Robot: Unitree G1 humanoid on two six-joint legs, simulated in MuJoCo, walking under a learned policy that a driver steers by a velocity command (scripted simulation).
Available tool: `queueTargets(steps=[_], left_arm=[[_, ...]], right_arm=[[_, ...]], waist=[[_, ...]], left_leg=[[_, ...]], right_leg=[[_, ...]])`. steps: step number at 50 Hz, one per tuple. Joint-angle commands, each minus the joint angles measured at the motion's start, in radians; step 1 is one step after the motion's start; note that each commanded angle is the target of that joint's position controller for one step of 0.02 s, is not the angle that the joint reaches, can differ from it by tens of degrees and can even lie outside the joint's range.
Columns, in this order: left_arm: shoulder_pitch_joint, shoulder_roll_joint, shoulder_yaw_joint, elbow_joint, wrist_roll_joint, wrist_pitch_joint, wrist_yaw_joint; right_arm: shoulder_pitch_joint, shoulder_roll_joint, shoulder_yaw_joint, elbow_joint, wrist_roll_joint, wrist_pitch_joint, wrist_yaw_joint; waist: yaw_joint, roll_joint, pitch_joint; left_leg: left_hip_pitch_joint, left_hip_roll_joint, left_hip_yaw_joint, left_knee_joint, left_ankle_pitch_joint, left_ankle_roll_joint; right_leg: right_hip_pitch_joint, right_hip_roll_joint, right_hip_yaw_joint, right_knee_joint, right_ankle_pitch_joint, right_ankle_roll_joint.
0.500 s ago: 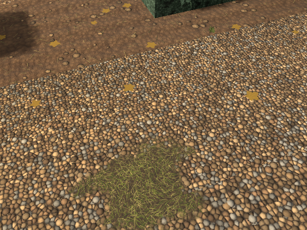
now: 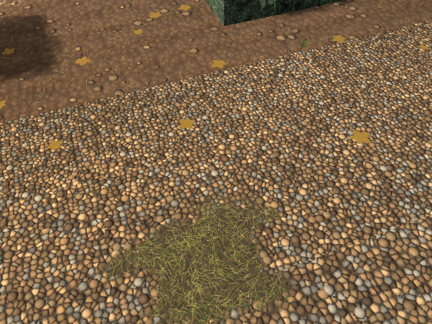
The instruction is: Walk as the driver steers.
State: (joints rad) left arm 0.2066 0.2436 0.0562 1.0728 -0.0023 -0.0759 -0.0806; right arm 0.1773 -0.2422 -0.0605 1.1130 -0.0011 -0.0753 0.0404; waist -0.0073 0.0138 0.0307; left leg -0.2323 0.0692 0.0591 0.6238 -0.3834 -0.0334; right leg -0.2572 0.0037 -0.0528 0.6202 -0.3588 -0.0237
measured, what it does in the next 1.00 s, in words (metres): walks ahead: right foot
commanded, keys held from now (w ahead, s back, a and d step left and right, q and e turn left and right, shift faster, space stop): no key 0.32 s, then w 0.68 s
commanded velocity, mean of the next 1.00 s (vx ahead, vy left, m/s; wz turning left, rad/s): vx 0.23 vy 0.00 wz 0.00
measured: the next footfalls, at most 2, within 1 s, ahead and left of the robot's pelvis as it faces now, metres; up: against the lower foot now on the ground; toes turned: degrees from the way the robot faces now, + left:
right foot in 0.90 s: +0.38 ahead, -0.10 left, +0.00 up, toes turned -2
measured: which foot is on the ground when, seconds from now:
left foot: down 0.00-0.94, up 0.96-1.00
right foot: down 0.00-0.54, up 0.56-0.88, down 0.90-1.00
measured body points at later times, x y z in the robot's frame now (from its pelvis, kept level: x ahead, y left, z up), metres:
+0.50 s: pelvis +0.03 +0.01 +0.00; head +0.03 +0.01 +0.45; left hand +0.01 +0.28 -0.15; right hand +0.05 -0.25 -0.15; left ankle -0.03 +0.13 -0.72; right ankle -0.02 -0.10 -0.72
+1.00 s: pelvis +0.25 -0.02 -0.01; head +0.27 -0.02 +0.44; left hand +0.42 +0.21 -0.12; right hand +0.16 -0.23 -0.16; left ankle +0.05 +0.12 -0.64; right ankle +0.34 -0.10 -0.73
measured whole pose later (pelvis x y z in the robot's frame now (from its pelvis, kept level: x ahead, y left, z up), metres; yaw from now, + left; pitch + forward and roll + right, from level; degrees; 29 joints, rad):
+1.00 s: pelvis +0.25 -0.02 -0.01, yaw +1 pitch +0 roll -1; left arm 0.05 0.17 0.03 0.93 0.06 -0.11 -0.03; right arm 0.50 -0.17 -0.02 1.09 -0.08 -0.09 0.08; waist -0.03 0.03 0.03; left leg -0.13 0.04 -0.05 1.06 -0.48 0.07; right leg -0.42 0.04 -0.08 0.62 -0.19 -0.08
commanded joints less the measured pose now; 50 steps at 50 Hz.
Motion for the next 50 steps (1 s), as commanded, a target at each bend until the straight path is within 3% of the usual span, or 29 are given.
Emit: queueTargets(steps=[1,16,18,19,20,22,23,24,25,26,27,28,29,30,31,32,34,35,36,38,41,43,44,45,46,47,48,49,50], left_arm=[[0.027,0.121,0.02,-0.025,-0.002,-0.01,0.003],[0.046,0.119,0.016,-0.009,-0.002,-0.01,0.005],[0.104,0.171,0.039,0.007,0.019,-0.004,0.018],[0.13,0.179,0.046,0.012,0.032,-0.004,0.027],[0.157,0.157,0.045,0.018,0.043,-0.007,0.037],[0.212,0.103,0.033,0.03,0.047,-0.014,0.058],[0.205,0.095,0.028,0.026,0.038,-0.01,0.065],[0.159,0.097,0.025,0.01,0.033,-0.003,0.068],[0.078,0.116,0.027,-0.016,0.036,0.005,0.067],[0.024,0.131,0.03,-0.032,0.052,0.012,0.064],[-0.052,0.12,0.031,-0.063,0.073,0.005,0.057],[-0.135,0.046,0.019,-0.11,0.082,-0.014,0.04],[-0.169,-0.017,0.004,-0.131,0.072,-0.046,0.023],[-0.199,-0.009,0.008,-0.148,0.059,-0.065,0.026],[-0.169,0.042,0.024,-0.126,0.053,-0.063,0.036],[-0.113,0.052,0.032,-0.113,0.067,-0.051,0.042],[-0.07,-0.023,0.018,-0.104,0.096,-0.021,0.036],[-0.088,-0.057,0.005,-0.118,0.094,-0.007,0.022],[-0.136,-0.085,-0.011,-0.145,0.078,0.005,0.012],[-0.216,-0.066,-0.025,-0.183,0.056,0.015,0.005],[-0.284,0.003,-0.018,-0.206,0.059,0.011,0.02],[-0.325,0.007,-0.015,-0.227,0.051,0.005,0.028],[-0.291,0.019,-0.007,-0.222,0.047,0.0,0.031],[-0.185,0.058,0.011,-0.194,0.033,-0.01,0.036],[0.027,0.1,0.022,-0.131,0.034,-0.019,0.047],[0.311,0.11,0.018,-0.079,0.035,-0.016,0.047],[0.526,0.12,0.022,0.01,0.074,-0.008,0.05],[0.404,0.144,0.033,-0.009,0.086,-0.032,0.059],[0.223,0.104,0.027,-0.05,0.063,-0.04,0.068]], right_arm=[[0.02,-0.114,-0.016,-0.025,0.002,-0.01,-0.003],[0.04,-0.116,-0.012,-0.017,0.003,-0.012,-0.002],[0.083,-0.156,-0.032,-0.01,-0.019,-0.006,-0.014],[0.09,-0.151,-0.037,-0.014,-0.034,-0.005,-0.024],[0.083,-0.12,-0.034,-0.027,-0.047,-0.007,-0.033],[0.05,-0.04,-0.019,-0.058,-0.047,-0.022,-0.049],[0.04,-0.017,-0.015,-0.073,-0.042,-0.032,-0.055],[0.048,-0.012,-0.015,-0.08,-0.041,-0.041,-0.058],[0.089,-0.007,-0.014,-0.078,-0.041,-0.049,-0.059],[0.164,-0.008,-0.017,-0.061,-0.047,-0.059,-0.057],[0.285,-0.035,-0.026,-0.029,-0.06,-0.068,-0.053],[0.508,-0.131,-0.047,0.031,-0.074,-0.073,-0.054],[0.652,-0.147,-0.033,0.055,-0.096,-0.072,-0.046],[0.626,-0.11,-0.015,0.062,-0.111,-0.068,-0.035],[0.498,-0.066,0.0,0.032,-0.099,-0.063,-0.019],[0.416,-0.048,0.01,0.01,-0.078,-0.055,-0.012],[0.35,0.03,0.041,-0.016,-0.068,-0.037,-0.019],[0.329,0.045,0.054,-0.031,-0.068,-0.035,-0.02],[0.298,0.038,0.06,-0.045,-0.068,-0.036,-0.014],[0.344,-0.014,0.059,-0.036,-0.073,-0.036,0.002],[0.424,-0.069,0.043,-0.014,-0.072,-0.039,0.013],[0.44,-0.083,0.034,-0.01,-0.069,-0.025,0.007],[0.431,-0.094,0.028,-0.017,-0.073,-0.021,0.003],[0.433,-0.1,0.02,-0.02,-0.088,-0.02,0.005],[0.491,-0.044,0.03,-0.01,-0.107,-0.024,0.014],[0.602,0.052,0.062,-0.032,-0.127,-0.036,0.045],[0.415,0.021,0.041,-0.063,-0.084,-0.03,0.067],[0.238,0.002,0.026,-0.131,-0.059,-0.039,0.056],[0.183,-0.032,0.012,-0.134,-0.057,-0.052,0.025]], waist=[[0.0,-0.007,-0.025],[0.001,-0.007,-0.011],[0.012,-0.027,0.026],[0.023,-0.039,0.08],[0.034,-0.061,0.12],[0.057,-0.13,0.107],[0.051,-0.142,0.113],[0.026,-0.116,0.119],[-0.016,-0.097,0.118],[-0.057,-0.083,0.102],[-0.117,-0.006,0.089],[-0.191,0.23,0.037],[-0.241,0.203,0.096],[-0.203,0.078,0.181],[-0.138,0.007,0.179],[-0.085,0.006,0.135],[-0.016,0.032,0.16],[-0.004,0.05,0.167],[0.003,0.06,0.178],[-0.014,0.086,0.159],[-0.033,0.068,0.164],[-0.022,0.083,0.138],[0.01,0.094,0.099],[0.049,0.08,0.026],[0.09,0.004,-0.139],[0.154,-0.205,-0.378],[0.247,-0.143,-0.294],[0.21,-0.099,-0.049],[0.152,-0.056,0.042]], left_leg=[[-0.03,-0.006,0.015,-0.069,0.243,0.021],[-0.03,-0.01,0.008,-0.06,0.235,0.025],[-0.065,-0.023,0.009,-0.068,-0.095,0.056],[-0.116,-0.015,-0.018,-0.077,-0.232,0.082],[-0.163,-0.013,-0.038,-0.057,-0.27,0.103],[-0.2,-0.032,-0.016,0.05,-0.154,0.11],[-0.183,-0.041,-0.009,0.064,-0.094,0.116],[-0.097,-0.049,0.004,0.017,-0.066,0.127],[0.054,-0.064,0.024,-0.061,-0.043,0.136],[0.201,-0.07,0.014,-0.098,0.014,0.141],[0.288,-0.013,-0.101,-0.139,0.025,0.191],[0.524,0.156,-0.456,-0.299,0.172,0.324],[0.701,0.302,-0.655,-0.393,0.317,0.402],[0.71,0.353,-0.633,-0.411,0.348,0.402],[0.645,0.337,-0.508,-0.409,0.388,0.374],[0.556,0.297,-0.396,-0.419,0.386,0.351],[0.317,0.194,-0.234,-0.483,0.379,0.288],[0.201,0.147,-0.16,-0.516,0.348,0.257],[0.065,0.106,-0.096,-0.539,0.315,0.237],[-0.043,0.126,-0.097,-0.557,0.267,0.253],[0.148,0.198,-0.131,-0.521,0.372,0.274],[0.238,0.213,-0.113,-0.455,0.56,0.26],[0.23,0.196,-0.084,-0.385,0.741,0.245],[0.171,0.144,-0.031,-0.232,0.889,0.202],[-0.01,0.062,0.012,0.042,0.751,0.132],[-0.34,-0.081,-0.007,0.358,0.22,0.085],[-0.493,-0.131,-0.112,0.691,-0.2,0.105],[-0.612,-0.065,-0.18,0.748,-0.127,0.15],[-0.564,-0.005,-0.172,0.725,-0.042,0.159]], right_leg=[[0.031,-0.039,0.039,-0.091,0.297,-0.037],[0.012,-0.042,0.03,-0.079,0.267,-0.031],[-0.002,-0.064,0.069,-0.136,-0.088,-0.087],[-0.02,-0.098,0.136,-0.187,-0.286,-0.133],[-0.014,-0.152,0.225,-0.236,-0.39,-0.184],[0.087,-0.278,0.416,-0.342,-0.399,-0.278],[0.101,-0.321,0.467,-0.372,-0.356,-0.3],[0.056,-0.32,0.442,-0.374,-0.306,-0.296],[-0.035,-0.281,0.364,-0.357,-0.256,-0.276],[-0.115,-0.232,0.289,-0.286,-0.191,-0.257],[-0.195,-0.134,0.156,-0.064,-0.09,-0.206],[-0.444,0.03,0.004,0.331,-0.095,-0.104],[-0.756,0.052,0.142,0.517,-0.242,-0.103],[-0.888,0.02,0.253,0.576,-0.171,-0.117],[-0.844,-0.028,0.215,0.619,-0.08,-0.115],[-0.736,-0.055,0.16,0.599,-0.046,-0.122],[-0.544,-0.083,0.102,0.493,0.123,-0.134],[-0.444,-0.087,0.065,0.404,0.232,-0.128],[-0.322,-0.076,0.029,0.279,0.304,-0.118],[-0.185,-0.049,0.007,0.185,0.317,-0.077],[-0.257,-0.031,0.016,0.023,0.309,-0.071],[-0.213,-0.003,-0.021,-0.031,0.281,-0.081],[-0.109,0.027,-0.061,-0.045,0.284,-0.089],[0.081,0.046,-0.072,-0.022,0.318,-0.109],[0.427,-0.018,0.014,0.069,0.47,-0.176],[0.845,-0.242,0.455,-0.106,0.192,-0.359],[0.796,-0.33,0.747,-0.318,-0.049,-0.362],[0.557,-0.298,0.66,-0.367,-0.227,-0.272],[0.328,-0.285,0.565,-0.385,-0.155,-0.261]])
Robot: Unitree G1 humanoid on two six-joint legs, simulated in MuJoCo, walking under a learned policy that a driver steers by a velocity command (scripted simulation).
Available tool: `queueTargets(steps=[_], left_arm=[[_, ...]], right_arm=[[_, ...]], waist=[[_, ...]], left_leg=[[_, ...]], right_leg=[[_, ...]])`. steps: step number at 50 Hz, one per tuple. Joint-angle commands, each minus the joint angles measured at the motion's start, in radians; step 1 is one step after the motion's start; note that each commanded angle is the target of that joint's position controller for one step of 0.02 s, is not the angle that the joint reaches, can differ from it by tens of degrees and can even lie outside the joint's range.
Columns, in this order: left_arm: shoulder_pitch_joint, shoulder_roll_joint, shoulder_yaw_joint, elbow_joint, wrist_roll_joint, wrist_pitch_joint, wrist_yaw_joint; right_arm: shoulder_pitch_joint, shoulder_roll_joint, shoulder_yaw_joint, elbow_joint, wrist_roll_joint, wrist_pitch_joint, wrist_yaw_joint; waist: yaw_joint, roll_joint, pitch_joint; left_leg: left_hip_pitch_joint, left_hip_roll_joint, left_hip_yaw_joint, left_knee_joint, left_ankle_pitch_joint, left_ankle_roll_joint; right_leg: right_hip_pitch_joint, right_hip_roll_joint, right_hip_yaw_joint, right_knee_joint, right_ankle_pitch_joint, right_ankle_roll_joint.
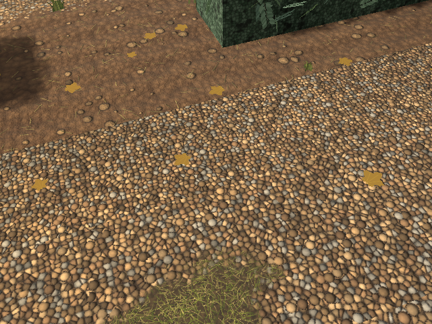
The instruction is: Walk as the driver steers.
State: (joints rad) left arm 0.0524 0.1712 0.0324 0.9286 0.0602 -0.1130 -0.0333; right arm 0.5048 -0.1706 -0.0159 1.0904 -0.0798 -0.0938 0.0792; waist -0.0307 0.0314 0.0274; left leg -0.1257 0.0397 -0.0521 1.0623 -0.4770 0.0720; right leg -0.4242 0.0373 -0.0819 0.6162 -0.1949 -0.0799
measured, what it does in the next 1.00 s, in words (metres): goes down, turning left: left foot 0.17 m lower, then right foot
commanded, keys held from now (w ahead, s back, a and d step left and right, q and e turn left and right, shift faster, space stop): w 0.26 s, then w+q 0.28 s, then q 0.46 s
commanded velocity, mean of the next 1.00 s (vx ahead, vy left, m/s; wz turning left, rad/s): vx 0.36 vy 0.00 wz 0.31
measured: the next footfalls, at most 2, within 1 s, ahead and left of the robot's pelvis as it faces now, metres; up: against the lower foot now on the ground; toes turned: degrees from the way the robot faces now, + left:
left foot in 0.60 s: +0.53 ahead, +0.24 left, -0.17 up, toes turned +16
right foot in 1.00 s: +0.74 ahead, +0.06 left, -0.17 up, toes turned +20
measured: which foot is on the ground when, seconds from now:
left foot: up 0.00-0.58, down 0.60-1.00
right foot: down 0.00-0.62, up 0.64-0.98, down 1.00-1.00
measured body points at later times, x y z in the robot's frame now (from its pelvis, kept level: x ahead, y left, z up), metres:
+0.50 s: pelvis +0.28 +0.05 -0.05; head +0.30 +0.07 +0.40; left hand +0.08 +0.18 -0.19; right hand +0.47 -0.12 -0.17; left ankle +0.48 +0.21 -0.76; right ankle +0.09 -0.09 -0.72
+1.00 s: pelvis +0.55 +0.12 -0.16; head +0.58 +0.12 +0.29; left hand +0.66 +0.42 -0.25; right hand +0.72 -0.12 -0.28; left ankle +0.50 +0.23 -0.89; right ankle +0.70 +0.05 -0.89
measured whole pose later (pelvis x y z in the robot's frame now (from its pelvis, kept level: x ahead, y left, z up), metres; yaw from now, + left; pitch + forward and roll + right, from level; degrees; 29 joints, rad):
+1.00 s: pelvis +0.55 +0.12 -0.16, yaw +21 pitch +1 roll +3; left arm 0.06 0.28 0.00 0.77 0.03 -0.11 -0.01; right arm 0.29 -0.29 -0.08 0.79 -0.05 -0.10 0.09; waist -0.06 -0.03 0.04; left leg -0.24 -0.08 -0.06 0.50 -0.28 0.02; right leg -0.48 -0.05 0.02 0.55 0.02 -0.02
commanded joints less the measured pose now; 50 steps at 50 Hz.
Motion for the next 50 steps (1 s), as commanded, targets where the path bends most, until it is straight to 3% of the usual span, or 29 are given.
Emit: queueTargets(steps=[1,3,5,8,10,14,15,17,18,19,21,23,27,29,30,31,32,33,34,35,36,37,38,39,41,43,47,49,50], left_arm=[[0.327,0.096,0.026,0.09,-0.01,-0.004,0.027],[0.268,-0.005,-0.003,0.09,-0.013,-0.006,0.038],[0.244,0.01,0.001,0.083,-0.018,-0.026,0.036],[0.271,0.033,-0.002,0.086,0.013,-0.039,0.004],[0.291,0.079,0.0,0.088,0.039,-0.035,-0.014],[0.559,0.036,-0.018,0.162,0.04,-0.042,0.006],[0.73,0.005,-0.022,0.249,0.044,-0.045,0.04],[0.881,-0.036,-0.031,0.283,0.027,-0.024,0.07],[0.797,-0.049,-0.043,0.233,0.008,-0.016,0.069],[0.732,-0.041,-0.054,0.204,0.021,-0.006,0.042],[0.634,-0.029,-0.065,0.164,0.04,-0.006,0.009],[0.634,0.005,-0.065,0.157,0.013,-0.024,0.027],[0.769,0.049,-0.056,0.205,-0.006,0.015,0.086],[0.726,0.099,-0.044,0.174,-0.006,0.038,0.071],[0.693,0.111,-0.047,0.165,0.032,0.057,0.041],[0.796,-0.029,-0.081,0.145,0.012,0.062,-0.008],[0.863,-0.025,-0.096,0.133,0.014,0.058,-0.052],[0.547,0.127,-0.046,0.052,-0.025,0.045,-0.067],[0.349,0.165,-0.029,-0.053,-0.031,0.012,-0.058],[0.237,0.177,-0.024,-0.058,-0.025,0.0,-0.033],[0.293,0.166,-0.016,-0.109,-0.019,-0.016,0.004],[0.28,0.152,-0.018,-0.122,-0.027,-0.017,0.028],[0.282,0.09,-0.038,-0.157,-0.034,-0.006,0.042],[0.316,0.026,-0.056,-0.142,-0.013,-0.014,0.056],[0.416,0.071,-0.037,-0.087,-0.009,-0.006,0.019],[0.346,0.101,-0.029,-0.109,-0.022,0.02,-0.01],[0.21,0.186,-0.014,-0.135,-0.032,0.023,0.024],[0.159,0.264,0.015,-0.16,-0.038,-0.002,0.037],[0.176,0.33,0.039,-0.176,-0.05,-0.016,0.047]], right_arm=[[-0.119,-0.076,-0.025,-0.121,0.002,-0.036,-0.039],[-0.058,0.034,-0.006,-0.11,-0.013,-0.017,-0.06],[-0.079,0.021,-0.009,-0.126,-0.002,0.0,-0.055],[-0.23,-0.007,-0.01,-0.192,-0.002,0.012,-0.037],[-0.135,-0.013,0.0,-0.17,-0.02,0.01,-0.005],[-0.353,-0.073,-0.017,-0.274,-0.023,0.006,-0.038],[-0.466,-0.061,-0.005,-0.311,-0.005,0.002,-0.053],[-0.555,0.0,0.01,-0.317,-0.01,0.0,-0.055],[-0.527,0.008,0.017,-0.276,-0.008,0.001,-0.039],[-0.491,0.049,0.028,-0.27,-0.012,0.009,-0.028],[-0.482,-0.016,0.015,-0.297,-0.005,0.028,-0.008],[-0.54,-0.077,0.002,-0.328,-0.01,0.044,-0.008],[-0.602,-0.034,0.025,-0.315,-0.026,0.044,-0.016],[-0.42,-0.137,-0.02,-0.211,0.006,0.029,-0.037],[-0.081,-0.213,-0.06,-0.101,0.024,0.011,-0.045],[0.219,-0.331,-0.09,-0.048,0.031,0.012,-0.045],[0.364,-0.353,-0.105,-0.035,0.045,0.021,-0.018],[0.406,-0.269,-0.089,-0.005,0.01,0.027,-0.02],[0.187,-0.292,-0.093,-0.088,0.018,0.024,-0.045],[0.012,-0.253,-0.08,-0.118,-0.002,0.007,-0.068],[-0.039,-0.281,-0.086,-0.171,-0.001,0.015,-0.059],[-0.049,-0.269,-0.087,-0.171,-0.019,0.008,-0.042],[-0.113,-0.27,-0.093,-0.191,0.014,-0.014,-0.033],[-0.226,-0.172,-0.054,-0.242,0.033,-0.047,-0.044],[-0.349,-0.244,-0.061,-0.322,0.033,-0.066,-0.037],[-0.343,-0.277,-0.07,-0.358,0.019,-0.053,-0.019],[-0.284,-0.289,-0.102,-0.377,0.031,-0.029,0.017],[-0.249,-0.253,-0.095,-0.369,0.031,-0.018,0.02],[-0.222,-0.219,-0.086,-0.383,0.041,-0.014,0.018]], waist=[[0.12,-0.067,0.017],[0.033,-0.038,0.065],[0.012,-0.053,0.071],[0.027,-0.057,0.052],[-0.012,-0.092,0.04],[0.098,-0.065,0.056],[0.177,-0.041,0.111],[0.249,-0.047,0.123],[0.227,0.001,0.103],[0.192,-0.057,0.097],[0.14,-0.064,0.161],[0.149,-0.007,0.211],[0.239,-0.02,0.228],[0.152,0.076,0.089],[0.024,0.09,-0.008],[-0.04,0.257,-0.357],[-0.084,0.302,-0.706],[-0.21,0.113,-0.544],[-0.151,0.069,-0.408],[-0.086,-0.056,-0.173],[0.009,0.067,-0.203],[0.058,0.039,-0.083],[0.105,0.048,-0.071],[0.126,-0.048,-0.021],[0.173,0.014,-0.024],[0.163,0.078,-0.045],[0.096,0.007,-0.052],[0.078,-0.009,-0.09],[0.081,-0.075,-0.156]], left_leg=[[-0.565,0.061,-0.068,0.241,0.101,0.069],[-0.432,0.118,-0.07,0.152,0.171,0.053],[-0.415,0.115,-0.035,0.056,0.169,0.025],[-0.329,0.092,0.036,-0.156,0.442,-0.004],[-0.158,0.05,0.068,-0.008,0.623,-0.029],[-0.646,0.089,-0.007,-0.187,0.545,-0.034],[-1.033,0.182,-0.199,-0.347,0.661,-0.048],[-1.244,0.179,-0.158,-0.5,0.712,-0.071],[-1.013,0.193,-0.099,-0.637,0.915,-0.05],[-0.671,0.149,0.002,-0.585,1.052,-0.02],[-0.346,0.123,0.042,-0.412,1.06,0.006],[-0.442,0.15,0.01,-0.509,0.924,0.011],[-0.482,0.162,0.042,-0.797,0.91,-0.023],[-0.165,0.101,0.116,-0.857,1.002,-0.04],[0.262,0.102,0.111,-0.803,1.17,-0.017],[0.901,0.213,0.059,-0.453,1.668,0.167],[1.276,0.409,-0.199,-0.242,1.911,0.427],[1.123,0.38,-0.269,-0.359,1.73,0.376],[0.861,0.347,-0.229,-0.429,1.439,0.334],[0.451,0.275,-0.163,-0.561,1.314,0.247],[0.288,0.353,-0.208,-0.543,1.498,0.333],[0.054,0.388,-0.228,-0.592,1.532,0.363],[-0.142,0.355,-0.191,-0.658,1.323,0.369],[-0.31,0.298,-0.191,-0.77,1.1,0.312],[-0.456,0.129,-0.021,-0.766,0.966,0.251],[-0.47,0.124,-0.064,-0.773,1.004,0.232],[-0.232,0.198,-0.228,-0.705,0.788,0.204],[-0.16,0.143,-0.246,-0.619,0.681,0.145],[-0.17,0.051,-0.204,-0.523,0.605,0.072]], right_leg=[[0.386,-0.306,0.523,-0.403,-0.23,-0.211],[0.179,-0.29,0.413,-0.474,-0.096,-0.188],[0.115,-0.253,0.326,-0.522,-0.067,-0.179],[-0.021,-0.166,0.158,-0.492,0.059,-0.161],[-0.181,-0.136,0.104,-0.412,0.139,-0.158],[0.382,-0.264,0.262,-0.251,0.209,-0.213],[0.757,-0.359,0.365,-0.163,0.097,-0.193],[0.952,-0.379,0.405,-0.116,0.079,-0.196],[0.733,-0.288,0.279,-0.079,0.045,-0.159],[0.38,-0.223,0.191,-0.116,-0.035,-0.148],[-0.025,-0.213,0.155,-0.181,-0.193,-0.136],[0.128,-0.251,0.163,-0.136,-0.161,-0.113],[0.444,-0.235,0.151,-0.039,-0.086,-0.044],[0.419,-0.162,0.067,0.181,0.066,0.027],[0.229,-0.146,0.024,0.397,0.058,0.106],[-0.074,-0.063,-0.061,0.777,-0.221,0.189],[-0.245,0.013,0.017,1.278,-0.74,0.227],[-0.483,-0.005,0.059,1.444,-0.729,0.225],[-0.578,-0.075,0.071,1.394,-0.685,0.192],[-0.489,-0.165,0.062,1.203,-0.552,0.153],[-0.385,-0.188,0.098,1.183,-0.622,0.171],[-0.347,-0.184,0.091,1.139,-0.615,0.174],[-0.255,-0.178,0.106,1.062,-0.588,0.162],[-0.202,-0.193,0.177,0.821,-0.337,0.13],[0.011,-0.139,0.103,0.336,0.083,0.105],[0.112,-0.088,0.067,0.234,0.216,0.094],[0.102,-0.105,0.146,-0.012,0.234,0.115],[0.17,-0.102,0.107,-0.097,0.295,0.037],[0.296,-0.161,0.132,-0.149,0.587,-0.058]])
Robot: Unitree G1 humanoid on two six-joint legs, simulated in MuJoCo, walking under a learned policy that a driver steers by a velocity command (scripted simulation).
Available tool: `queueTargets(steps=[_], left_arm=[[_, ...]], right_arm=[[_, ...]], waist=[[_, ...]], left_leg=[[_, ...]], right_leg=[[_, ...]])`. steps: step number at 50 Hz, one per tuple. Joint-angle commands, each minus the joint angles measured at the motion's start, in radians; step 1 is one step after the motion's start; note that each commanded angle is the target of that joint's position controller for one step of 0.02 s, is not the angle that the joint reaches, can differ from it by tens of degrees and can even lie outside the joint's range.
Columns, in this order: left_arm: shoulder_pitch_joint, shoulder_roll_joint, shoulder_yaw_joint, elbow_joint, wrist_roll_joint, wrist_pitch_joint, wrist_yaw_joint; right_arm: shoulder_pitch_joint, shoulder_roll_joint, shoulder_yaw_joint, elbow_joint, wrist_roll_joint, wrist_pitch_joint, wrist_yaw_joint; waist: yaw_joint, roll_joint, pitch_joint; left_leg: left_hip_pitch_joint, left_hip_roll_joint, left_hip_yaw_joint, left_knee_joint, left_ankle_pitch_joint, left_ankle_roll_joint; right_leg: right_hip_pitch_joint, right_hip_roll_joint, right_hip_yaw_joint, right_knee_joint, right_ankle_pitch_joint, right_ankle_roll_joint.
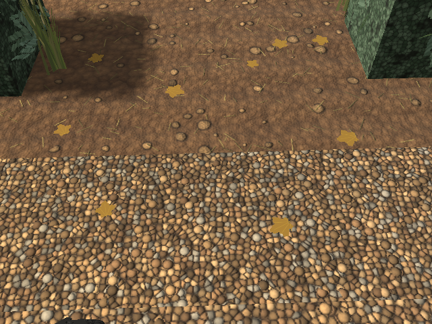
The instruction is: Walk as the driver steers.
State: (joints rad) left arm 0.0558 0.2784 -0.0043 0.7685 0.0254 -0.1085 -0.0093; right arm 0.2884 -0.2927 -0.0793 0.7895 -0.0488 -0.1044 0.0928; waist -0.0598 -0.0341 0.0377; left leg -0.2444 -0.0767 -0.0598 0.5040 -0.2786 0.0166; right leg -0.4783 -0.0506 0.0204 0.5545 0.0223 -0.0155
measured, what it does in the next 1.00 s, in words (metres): steps on the spot, turning left: left foot, then right foot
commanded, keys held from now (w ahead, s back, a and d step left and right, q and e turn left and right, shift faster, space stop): q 0.48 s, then no key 0.48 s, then w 0.04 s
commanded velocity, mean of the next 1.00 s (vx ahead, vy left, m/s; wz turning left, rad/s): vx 0.02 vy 0.00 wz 0.41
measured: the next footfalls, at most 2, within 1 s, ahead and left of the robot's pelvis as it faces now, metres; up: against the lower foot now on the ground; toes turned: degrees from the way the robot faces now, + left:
left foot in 0.42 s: +0.03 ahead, +0.10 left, +0.00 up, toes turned +19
right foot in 0.82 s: +0.17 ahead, -0.10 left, +0.00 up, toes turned +21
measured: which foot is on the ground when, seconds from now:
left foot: down 0.00-0.00, up 0.02-0.40, down 0.42-1.00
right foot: down 0.00-0.42, up 0.44-0.80, down 0.82-1.00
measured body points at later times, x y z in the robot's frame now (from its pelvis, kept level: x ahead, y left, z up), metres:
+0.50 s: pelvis +0.02 +0.01 +0.02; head +0.05 +0.02 +0.46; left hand +0.05 +0.32 -0.08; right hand +0.23 -0.22 -0.08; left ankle -0.01 +0.09 -0.73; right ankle +0.10 -0.13 -0.70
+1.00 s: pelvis +0.05 +0.00 +0.00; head +0.07 +0.02 +0.45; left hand +0.07 +0.29 -0.11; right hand +0.28 -0.17 -0.09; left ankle -0.01 +0.09 -0.73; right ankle +0.13 -0.11 -0.73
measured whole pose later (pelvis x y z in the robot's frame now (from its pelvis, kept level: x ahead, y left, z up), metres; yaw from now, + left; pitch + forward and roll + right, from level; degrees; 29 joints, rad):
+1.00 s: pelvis +0.05 +0.00 +0.00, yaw +24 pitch +0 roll +1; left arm 0.15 0.27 0.02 0.80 0.01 -0.07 -0.07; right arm 0.22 -0.27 -0.03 0.68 0.00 -0.06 0.10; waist 0.03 -0.03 0.06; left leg -0.21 -0.07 -0.06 0.51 -0.30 0.04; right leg -0.30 -0.09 -0.06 0.53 -0.23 0.03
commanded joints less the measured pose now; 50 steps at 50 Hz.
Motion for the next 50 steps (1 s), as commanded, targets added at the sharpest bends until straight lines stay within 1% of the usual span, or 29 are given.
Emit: queueTargets(steps=[1,2,3,4,5,6,7,9,11,13,16,20,21,22,23,24,25,26,27,30,33,37,39,41,42,43,45,48,50], left_arm=[[0.184,0.316,0.099,-0.058,-0.027,-0.031,0.037],[0.215,0.257,0.091,-0.058,0.006,-0.032,0.037],[0.196,0.215,0.093,-0.057,0.013,-0.034,0.05],[0.127,0.181,0.09,-0.07,-0.012,-0.027,0.051],[0.049,0.134,0.076,-0.103,-0.032,-0.018,0.052],[0.011,0.126,0.076,-0.123,-0.032,-0.019,0.056],[-0.016,0.137,0.081,-0.14,-0.018,-0.019,0.065],[-0.011,0.165,0.101,-0.15,-0.004,-0.027,0.083],[0.098,0.198,0.126,-0.127,-0.004,-0.025,0.094],[0.16,0.208,0.141,-0.115,0.003,-0.023,0.091],[0.135,0.196,0.141,-0.128,0.007,-0.019,0.086],[0.043,0.183,0.119,-0.115,0.026,0.004,0.084],[0.077,0.145,0.101,-0.094,0.035,0.012,0.075],[0.125,0.061,0.083,-0.147,0.03,0.011,0.071],[0.106,0.111,0.092,-0.142,0.027,-0.01,0.068],[0.088,0.138,0.099,-0.117,0.022,-0.003,0.059],[0.102,0.175,0.116,-0.099,0.023,0.003,0.057],[0.116,0.184,0.123,-0.084,0.039,0.01,0.054],[0.111,0.165,0.116,-0.084,0.043,0.017,0.047],[0.189,0.128,0.109,-0.042,0.021,0.035,0.016],[0.192,0.105,0.099,-0.024,0.013,0.053,-0.012],[0.151,0.098,0.081,-0.033,0.009,0.053,-0.026],[0.159,0.099,0.072,-0.026,-0.009,0.043,-0.032],[0.144,0.105,0.065,-0.04,-0.022,0.03,-0.036],[0.093,0.15,0.065,-0.064,-0.028,0.021,-0.038],[0.057,0.176,0.069,-0.069,-0.019,0.017,-0.047],[0.077,0.171,0.074,-0.041,-0.015,0.024,-0.058],[0.065,0.144,0.067,-0.039,-0.025,0.024,-0.062],[0.09,0.178,0.08,-0.026,-0.009,0.026,-0.048]], right_arm=[[0.114,0.007,0.007,-0.108,0.011,0.001,-0.009],[0.086,-0.02,0.006,-0.132,0.001,-0.001,-0.029],[0.043,-0.083,-0.007,-0.112,-0.006,0.013,-0.046],[0.042,-0.107,-0.015,-0.098,-0.01,0.028,-0.071],[0.082,-0.114,-0.02,-0.078,-0.017,0.036,-0.086],[0.091,-0.082,-0.011,-0.075,-0.023,0.039,-0.087],[0.092,-0.06,0.0,-0.077,-0.026,0.04,-0.076],[0.077,-0.039,0.011,-0.086,-0.002,0.054,-0.042],[0.01,-0.064,0.008,-0.114,0.003,0.062,-0.019],[-0.023,-0.087,0.002,-0.129,0.002,0.07,-0.016],[-0.029,-0.099,-0.006,-0.124,-0.006,0.063,-0.024],[0.004,-0.103,-0.032,-0.13,0.031,0.032,-0.006],[0.023,-0.107,-0.042,-0.139,0.031,0.026,-0.008],[0.056,-0.198,-0.062,-0.157,0.044,0.013,-0.037],[0.06,-0.266,-0.083,-0.175,0.011,-0.01,-0.047],[0.033,-0.246,-0.086,-0.151,-0.017,-0.03,-0.063],[0.015,-0.208,-0.078,-0.15,-0.008,-0.034,-0.065],[0.004,-0.165,-0.057,-0.153,0.018,-0.033,-0.062],[-0.007,-0.144,-0.045,-0.153,0.033,-0.028,-0.059],[-0.058,-0.132,-0.034,-0.198,0.019,-0.017,-0.047],[-0.044,-0.129,-0.03,-0.202,0.021,-0.017,-0.033],[-0.013,-0.142,-0.028,-0.187,0.039,-0.001,0.003],[-0.063,-0.126,-0.015,-0.194,0.055,0.012,0.025],[-0.096,-0.088,0.006,-0.194,0.057,0.023,0.045],[-0.027,-0.066,0.012,-0.193,0.066,0.028,0.039],[0.048,-0.095,0.005,-0.172,0.064,0.034,0.029],[-0.042,-0.139,-0.002,-0.186,0.052,0.04,0.013],[-0.053,-0.116,0.01,-0.173,0.053,0.035,0.002],[-0.003,-0.158,-0.01,-0.159,0.038,0.04,-0.019]], waist=[[0.062,-0.223,-0.358],[0.091,-0.243,-0.335],[0.102,-0.105,-0.209],[0.069,-0.092,-0.166],[0.031,-0.099,-0.163],[0.017,-0.102,-0.124],[0.004,-0.066,-0.108],[0.033,-0.027,-0.081],[0.109,-0.052,-0.069],[0.144,-0.067,-0.053],[0.139,-0.083,-0.058],[0.064,-0.062,-0.087],[0.053,-0.014,-0.115],[0.085,0.208,-0.176],[0.036,0.16,-0.046],[0.047,0.119,-0.008],[0.059,0.129,-0.011],[0.069,0.141,-0.03],[0.082,0.153,-0.021],[0.108,0.136,-0.024],[0.088,0.116,-0.021],[0.043,0.099,-0.024],[0.075,0.061,-0.044],[0.105,0.049,-0.088],[0.054,-0.015,-0.127],[0.019,-0.03,-0.121],[0.057,0.009,-0.069],[0.081,0.022,-0.057],[0.069,0.036,-0.029]], left_leg=[[-0.176,0.0,-0.06,0.237,-0.002,0.014],[-0.389,-0.035,0.001,0.407,-0.445,-0.032],[-0.396,0.044,-0.04,0.527,-0.404,-0.034],[-0.364,0.083,-0.023,0.567,-0.33,-0.047],[-0.283,0.101,-0.011,0.6,-0.261,-0.059],[-0.22,0.104,0.017,0.658,-0.195,-0.063],[-0.162,0.102,0.062,0.669,-0.154,-0.063],[-0.121,0.109,0.12,0.519,-0.088,-0.07],[-0.163,0.131,0.125,0.378,-0.083,-0.076],[-0.183,0.154,0.103,0.257,-0.108,-0.053],[-0.142,0.138,0.112,0.139,-0.104,0.012],[0.097,0.08,0.142,-0.159,0.179,0.134],[0.214,0.106,0.091,-0.208,0.275,0.178],[0.335,0.353,-0.25,-0.233,0.526,0.382],[0.298,0.463,-0.459,-0.307,0.282,0.45],[0.283,0.406,-0.364,-0.322,0.17,0.374],[0.3,0.368,-0.293,-0.312,0.191,0.329],[0.297,0.354,-0.251,-0.305,0.274,0.31],[0.252,0.333,-0.202,-0.307,0.34,0.286],[0.141,0.29,-0.123,-0.314,0.393,0.268],[0.168,0.274,-0.114,-0.255,0.385,0.242],[0.182,0.3,-0.178,-0.141,0.387,0.246],[0.116,0.279,-0.199,-0.09,0.384,0.226],[0.034,0.21,-0.196,-0.047,0.359,0.151],[0.037,0.127,-0.147,-0.053,0.203,0.079],[0.058,0.076,-0.088,-0.083,0.111,0.047],[0.056,0.075,-0.072,-0.073,0.067,0.052],[-0.009,0.082,-0.089,-0.109,0.049,0.056],[-0.002,0.086,-0.107,-0.147,-0.179,0.103]], right_leg=[[0.634,-0.328,0.298,-0.195,0.639,-0.397],[0.7,-0.452,0.487,-0.264,0.438,-0.489],[0.555,-0.399,0.414,-0.303,0.167,-0.387],[0.446,-0.335,0.317,-0.35,-0.043,-0.302],[0.36,-0.292,0.238,-0.381,-0.095,-0.26],[0.271,-0.26,0.154,-0.403,-0.06,-0.243],[0.211,-0.225,0.074,-0.422,-0.055,-0.225],[0.223,-0.167,-0.048,-0.436,-0.115,-0.181],[0.345,-0.221,-0.025,-0.423,-0.192,-0.196],[0.424,-0.292,0.04,-0.417,-0.276,-0.219],[0.445,-0.329,0.065,-0.424,-0.363,-0.214],[0.337,-0.311,-0.04,-0.323,-0.34,-0.128],[0.266,-0.274,-0.088,-0.238,-0.344,-0.084],[0.117,-0.117,-0.243,0.032,-0.469,0.026],[-0.109,-0.014,-0.104,0.157,-0.572,0.064],[-0.186,-0.025,0.003,0.253,-0.53,0.057],[-0.215,-0.018,0.004,0.318,-0.491,0.063],[-0.205,-0.021,0.011,0.358,-0.46,0.067],[-0.162,-0.023,0.003,0.392,-0.43,0.062],[-0.048,-0.015,-0.017,0.42,-0.268,0.07],[-0.02,-0.038,-0.009,0.271,-0.215,0.103],[0.025,-0.061,-0.026,0.089,-0.26,0.123],[0.13,-0.064,-0.044,-0.027,-0.129,0.112],[0.267,-0.085,-0.032,-0.065,0.066,0.074],[0.295,-0.131,-0.001,-0.075,0.164,0.012],[0.255,-0.125,0.004,-0.082,0.05,-0.032],[0.192,-0.088,-0.019,-0.108,-0.093,0.006],[0.263,-0.076,-0.036,-0.084,-0.101,0.017],[0.23,-0.05,-0.055,-0.086,-0.357,-0.015]])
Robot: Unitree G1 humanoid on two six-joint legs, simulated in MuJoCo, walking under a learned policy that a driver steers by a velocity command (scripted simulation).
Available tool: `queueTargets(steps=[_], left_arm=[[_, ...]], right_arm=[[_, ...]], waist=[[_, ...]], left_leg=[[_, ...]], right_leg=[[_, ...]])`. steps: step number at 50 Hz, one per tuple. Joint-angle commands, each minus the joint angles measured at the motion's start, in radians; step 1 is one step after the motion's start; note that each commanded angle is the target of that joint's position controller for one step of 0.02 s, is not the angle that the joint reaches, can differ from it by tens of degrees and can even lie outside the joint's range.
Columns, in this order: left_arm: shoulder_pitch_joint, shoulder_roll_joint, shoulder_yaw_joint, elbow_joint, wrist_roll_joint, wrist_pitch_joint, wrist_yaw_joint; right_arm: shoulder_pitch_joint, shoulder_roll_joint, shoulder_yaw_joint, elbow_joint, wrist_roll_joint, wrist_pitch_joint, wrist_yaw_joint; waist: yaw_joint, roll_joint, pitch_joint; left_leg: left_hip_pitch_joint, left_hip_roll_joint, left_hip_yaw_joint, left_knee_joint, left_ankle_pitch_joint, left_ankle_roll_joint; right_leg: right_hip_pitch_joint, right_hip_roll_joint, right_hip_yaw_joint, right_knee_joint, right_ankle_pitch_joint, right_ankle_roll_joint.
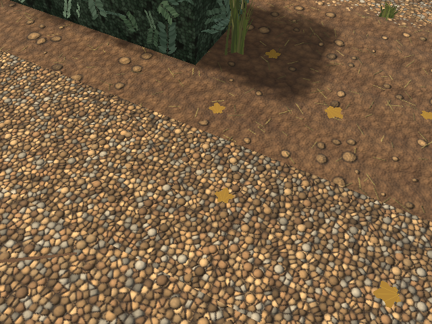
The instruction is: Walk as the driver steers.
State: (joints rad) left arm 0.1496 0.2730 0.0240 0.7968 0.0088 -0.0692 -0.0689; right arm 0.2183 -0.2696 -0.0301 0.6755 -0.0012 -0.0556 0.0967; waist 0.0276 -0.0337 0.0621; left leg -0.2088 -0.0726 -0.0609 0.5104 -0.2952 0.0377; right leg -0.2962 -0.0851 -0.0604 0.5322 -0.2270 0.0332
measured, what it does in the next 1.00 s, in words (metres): walks ahead: left foot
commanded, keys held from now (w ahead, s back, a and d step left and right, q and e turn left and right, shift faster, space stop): w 0.60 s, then w+e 0.40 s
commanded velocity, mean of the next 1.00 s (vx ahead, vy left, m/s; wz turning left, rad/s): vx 0.40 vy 0.00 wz -0.11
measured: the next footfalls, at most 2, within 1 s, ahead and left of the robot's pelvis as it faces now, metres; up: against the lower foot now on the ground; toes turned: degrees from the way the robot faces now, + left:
left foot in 0.60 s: +0.39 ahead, +0.09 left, +0.00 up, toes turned +0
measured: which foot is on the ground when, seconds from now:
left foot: down 0.00-0.18, up 0.20-0.58, down 0.60-1.00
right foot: down 0.00-0.60, up 0.62-1.00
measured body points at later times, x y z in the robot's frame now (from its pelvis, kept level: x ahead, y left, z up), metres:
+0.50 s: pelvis +0.16 -0.04 +0.00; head +0.18 -0.03 +0.45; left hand +0.12 +0.19 -0.14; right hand +0.35 -0.25 -0.10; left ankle +0.31 +0.09 -0.70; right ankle +0.03 -0.14 -0.73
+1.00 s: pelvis +0.43 -0.01 -0.01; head +0.44 -0.02 +0.44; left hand +0.62 +0.17 -0.13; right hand +0.32 -0.21 -0.16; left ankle +0.35 +0.09 -0.73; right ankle +0.59 -0.20 -0.70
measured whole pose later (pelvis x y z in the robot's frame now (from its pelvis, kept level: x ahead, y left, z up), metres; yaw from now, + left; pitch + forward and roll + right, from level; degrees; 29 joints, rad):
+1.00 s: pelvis +0.43 -0.01 -0.01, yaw -11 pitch -1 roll +5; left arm 0.16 0.21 -0.02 0.80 0.09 -0.06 -0.09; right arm 0.49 -0.17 0.03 0.99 -0.12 -0.14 0.00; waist -0.08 -0.07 0.05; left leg -0.03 -0.08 0.22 0.45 -0.40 0.06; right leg -0.68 -0.14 0.08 0.71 0.41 -0.06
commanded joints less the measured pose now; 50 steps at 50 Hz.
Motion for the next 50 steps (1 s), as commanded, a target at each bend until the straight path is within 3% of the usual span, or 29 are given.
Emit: queueTargets(steps=[1,3,5,8,9,10,11,12,13,16,18,21,24,28,30,31,32,33,34,36,38,40,42,44,45,46,47,48,50], left_arm=[[-0.006,0.196,0.059,-0.056,0.022,-0.016,0.024],[-0.066,0.153,0.046,-0.069,0.037,-0.029,0.047],[-0.094,0.099,0.026,-0.087,0.03,-0.049,0.052],[0.0,0.096,0.023,-0.06,0.031,-0.069,0.045],[0.08,0.119,0.031,-0.04,0.045,-0.078,0.048],[0.286,0.185,0.046,0.012,0.063,-0.083,0.063],[0.435,0.204,0.048,0.04,0.086,-0.087,0.061],[0.426,0.174,0.041,0.062,0.082,-0.085,0.05],[0.349,0.124,0.026,0.058,0.069,-0.076,0.042],[0.198,0.037,-0.015,0.01,0.045,-0.057,0.051],[0.189,0.069,-0.011,0.006,0.044,-0.061,0.058],[0.24,0.132,0.003,0.044,0.055,-0.068,0.024],[0.284,0.131,0.01,0.081,0.056,-0.065,0.001],[0.312,0.133,0.012,0.116,0.061,-0.034,0.01],[0.281,0.121,0.009,0.105,0.083,-0.042,0.006],[0.416,-0.006,-0.035,0.095,0.1,-0.059,-0.002],[0.381,-0.01,-0.041,0.111,0.101,-0.065,-0.024],[0.19,0.062,-0.01,0.075,0.067,-0.069,-0.025],[0.159,0.098,0.007,0.075,0.056,-0.072,-0.001],[0.171,0.046,-0.014,0.062,0.079,-0.066,0.019],[0.188,-0.013,-0.026,0.063,0.076,-0.044,0.016],[0.131,0.002,-0.02,0.03,0.072,-0.03,0.003],[0.195,-0.034,-0.039,0.038,0.085,-0.012,-0.023],[0.11,-0.03,-0.042,-0.013,0.098,-0.019,-0.029],[0.099,-0.026,-0.04,-0.021,0.098,-0.015,-0.026],[0.056,-0.008,-0.036,-0.027,0.083,-0.017,-0.02],[0.034,-0.022,-0.034,-0.033,0.083,-0.007,-0.018],[0.023,-0.019,-0.036,-0.045,0.079,0.007,-0.02],[-0.019,0.0,-0.029,-0.066,0.086,0.023,-0.018]], right_arm=[[0.088,-0.21,-0.074,-0.041,-0.033,-0.012,-0.042],[0.147,-0.192,-0.07,-0.026,-0.05,-0.033,-0.073],[0.108,-0.14,-0.045,-0.019,-0.035,-0.039,-0.081],[0.026,-0.152,-0.041,-0.014,-0.055,-0.014,-0.067],[0.024,-0.14,-0.04,-0.02,-0.071,-0.014,-0.06],[-0.035,-0.102,-0.034,-0.064,-0.09,-0.023,-0.047],[-0.063,-0.07,-0.026,-0.057,-0.095,-0.041,-0.034],[-0.08,-0.053,-0.026,-0.043,-0.075,-0.054,-0.038],[-0.052,-0.073,-0.033,-0.008,-0.076,-0.055,-0.049],[-0.023,-0.054,-0.032,0.035,-0.112,-0.028,-0.051],[-0.076,-0.035,-0.023,0.032,-0.1,-0.014,-0.035],[-0.177,-0.001,0.003,0.003,-0.075,-0.006,-0.016],[-0.201,-0.043,0.002,-0.008,-0.075,-0.005,-0.028],[-0.231,-0.074,-0.01,-0.021,-0.064,-0.023,-0.042],[-0.012,-0.156,-0.044,0.038,-0.039,-0.046,-0.054],[0.188,-0.17,-0.043,0.065,-0.046,-0.05,-0.06],[0.383,-0.137,-0.035,0.115,-0.075,-0.048,-0.073],[0.378,-0.118,-0.033,0.151,-0.093,-0.061,-0.078],[0.269,-0.101,-0.031,0.146,-0.07,-0.065,-0.087],[0.16,-0.009,0.006,0.146,-0.057,-0.059,-0.101],[0.071,0.043,0.023,0.128,-0.068,-0.067,-0.111],[0.083,-0.009,0.009,0.141,-0.07,-0.079,-0.113],[0.124,-0.033,-0.005,0.177,-0.128,-0.081,-0.116],[0.134,0.041,0.027,0.196,-0.118,-0.1,-0.124],[0.196,0.039,0.032,0.227,-0.108,-0.104,-0.126],[0.212,0.024,0.032,0.246,-0.096,-0.109,-0.123],[0.259,0.021,0.042,0.266,-0.108,-0.102,-0.111],[0.288,0.031,0.052,0.279,-0.124,-0.098,-0.1],[0.345,0.036,0.065,0.309,-0.12,-0.096,-0.086]], waist=[[-0.034,0.07,-0.017],[-0.08,0.129,0.039],[-0.067,0.159,0.047],[0.012,0.108,0.028],[0.043,0.048,-0.007],[0.119,-0.127,-0.082],[0.178,-0.114,-0.045],[0.146,-0.041,0.06],[0.095,-0.014,0.08],[0.001,-0.039,0.074],[0.006,-0.027,0.062],[0.028,-0.038,0.06],[0.024,-0.041,0.087],[-0.002,-0.041,0.064],[-0.101,0.003,-0.084],[-0.123,0.171,-0.368],[-0.205,0.185,-0.407],[-0.222,0.147,-0.122],[-0.168,0.128,-0.009],[-0.083,0.083,-0.032],[-0.024,0.064,-0.023],[-0.031,0.055,-0.005],[-0.026,0.043,-0.003],[-0.029,0.015,0.016],[-0.051,0.025,0.015],[-0.063,0.011,0.008],[-0.077,0.067,0.009],[-0.085,0.06,0.03],[-0.091,0.035,0.085]], left_leg=[[-0.026,0.111,-0.154,-0.175,-0.307,0.134],[0.079,0.243,-0.342,-0.245,-0.396,0.228],[0.123,0.322,-0.422,-0.273,-0.353,0.257],[-0.059,0.227,-0.247,-0.188,-0.224,0.201],[-0.135,0.142,-0.155,-0.032,-0.173,0.16],[-0.362,-0.012,-0.025,0.289,-0.166,0.067],[-0.603,-0.03,-0.085,0.532,-0.296,0.041],[-0.732,0.013,-0.146,0.626,-0.241,0.059],[-0.718,0.073,-0.103,0.672,-0.164,0.059],[-0.529,0.153,-0.015,0.553,-0.052,0.071],[-0.437,0.145,0.045,0.394,0.064,0.054],[-0.269,0.111,0.095,0.195,0.185,0.015],[-0.294,0.104,0.062,0.092,0.234,0.021],[-0.192,0.059,0.115,-0.012,0.251,0.07],[0.195,0.043,0.112,0.071,0.306,0.141],[0.68,0.243,-0.208,0.048,0.191,0.337],[0.795,0.404,-0.543,-0.147,0.021,0.395],[0.551,0.382,-0.492,-0.245,-0.107,0.278],[0.351,0.385,-0.383,-0.27,-0.071,0.242],[0.182,0.366,-0.237,-0.301,0.117,0.231],[0.065,0.345,-0.135,-0.365,0.184,0.209],[0.027,0.313,-0.022,-0.411,0.207,0.203],[-0.014,0.291,0.055,-0.359,0.277,0.198],[0.05,0.295,0.078,-0.311,0.284,0.183],[0.109,0.305,0.082,-0.277,0.276,0.198],[0.08,0.246,0.149,-0.243,0.209,0.175],[0.009,0.226,0.182,-0.229,0.177,0.178],[0.0,0.252,0.168,-0.185,0.14,0.185],[0.063,0.304,0.127,-0.142,0.138,0.19]], right_leg=[[-0.013,0.007,0.013,-0.049,-0.271,-0.087],[-0.15,0.032,0.022,-0.002,-0.221,-0.114],[-0.134,0.058,0.022,0.008,-0.114,-0.134],[0.204,0.084,-0.008,-0.083,-0.043,-0.155],[0.323,0.047,0.056,-0.091,-0.056,-0.191],[0.565,-0.102,0.358,-0.172,-0.047,-0.322],[0.686,-0.277,0.629,-0.293,0.001,-0.41],[0.657,-0.32,0.603,-0.331,-0.036,-0.386],[0.597,-0.285,0.507,-0.343,-0.067,-0.352],[0.37,-0.196,0.326,-0.439,0.014,-0.304],[0.303,-0.143,0.231,-0.481,0.037,-0.279],[0.184,-0.1,0.127,-0.46,0.159,-0.28],[0.252,-0.165,0.161,-0.427,0.231,-0.306],[0.348,-0.175,0.142,-0.327,0.422,-0.269],[0.182,-0.057,0.037,-0.024,0.622,-0.17],[-0.136,0.088,0.02,0.296,0.311,-0.096],[-0.343,0.177,0.083,0.581,-0.325,-0.099],[-0.47,0.112,0.179,0.733,-0.278,-0.148],[-0.465,0.049,0.163,0.766,-0.2,-0.161],[-0.338,-0.029,0.174,0.708,-0.119,-0.17],[-0.26,-0.062,0.179,0.614,-0.074,-0.145],[-0.269,-0.06,0.147,0.509,-0.033,-0.106],[-0.276,-0.058,0.156,0.565,0.177,-0.092],[-0.409,-0.087,0.209,0.405,0.365,-0.098],[-0.46,-0.089,0.214,0.347,0.463,-0.087],[-0.411,-0.079,0.19,0.169,0.638,-0.089],[-0.307,-0.056,0.137,0.172,0.728,-0.087],[-0.313,-0.066,0.148,0.18,0.77,-0.089],[-0.382,-0.079,0.16,0.142,0.724,-0.098]])
Keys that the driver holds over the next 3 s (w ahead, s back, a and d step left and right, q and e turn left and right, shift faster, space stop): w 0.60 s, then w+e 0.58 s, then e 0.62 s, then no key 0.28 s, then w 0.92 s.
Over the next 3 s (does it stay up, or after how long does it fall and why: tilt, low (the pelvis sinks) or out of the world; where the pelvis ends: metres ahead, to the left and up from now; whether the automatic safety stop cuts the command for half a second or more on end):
stays up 1.06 -0.36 -0.18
